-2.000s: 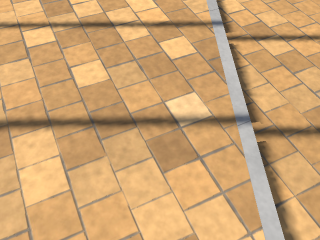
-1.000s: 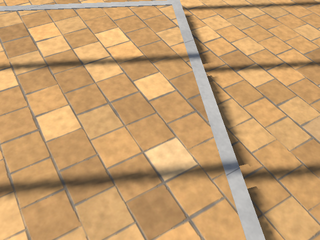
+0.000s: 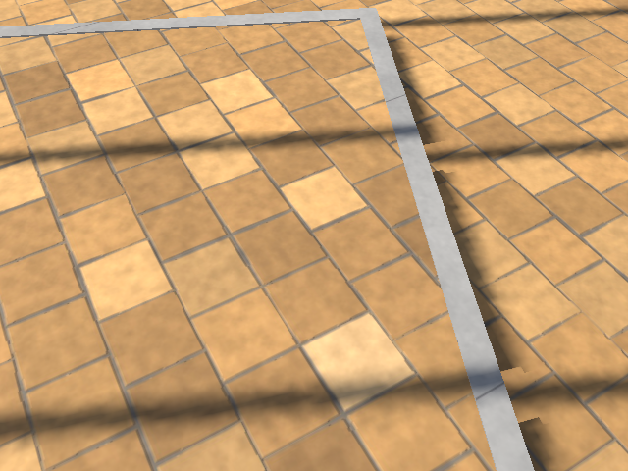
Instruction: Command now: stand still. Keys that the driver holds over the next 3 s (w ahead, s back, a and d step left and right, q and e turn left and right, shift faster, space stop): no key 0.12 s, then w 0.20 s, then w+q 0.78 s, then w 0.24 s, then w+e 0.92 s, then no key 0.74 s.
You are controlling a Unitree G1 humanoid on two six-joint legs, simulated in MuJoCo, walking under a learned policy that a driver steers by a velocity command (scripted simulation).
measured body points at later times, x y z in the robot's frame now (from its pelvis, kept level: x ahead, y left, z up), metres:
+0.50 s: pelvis +0.10 -0.04 +0.00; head +0.11 -0.06 +0.45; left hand +0.12 +0.22 -0.14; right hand +0.11 -0.30 -0.16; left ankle +0.00 +0.10 -0.65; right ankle +0.09 -0.12 -0.74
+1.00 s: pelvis +0.34 +0.03 -0.02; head +0.38 +0.04 +0.43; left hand +0.29 +0.30 -0.15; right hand +0.58 -0.16 -0.13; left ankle +0.40 +0.11 -0.74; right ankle +0.21 -0.15 -0.62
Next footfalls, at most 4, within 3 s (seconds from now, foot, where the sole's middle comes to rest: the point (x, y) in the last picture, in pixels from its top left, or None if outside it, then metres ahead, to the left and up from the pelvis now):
0.92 left None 0.44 0.12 -0.77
1.42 right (305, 348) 0.79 0.06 -0.77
1.90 left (190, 293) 0.94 0.35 -0.77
2.38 right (294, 209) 1.24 0.09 -0.77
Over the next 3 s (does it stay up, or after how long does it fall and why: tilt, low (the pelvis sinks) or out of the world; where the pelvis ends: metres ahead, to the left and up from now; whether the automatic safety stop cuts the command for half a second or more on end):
stays up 1.20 0.22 0.00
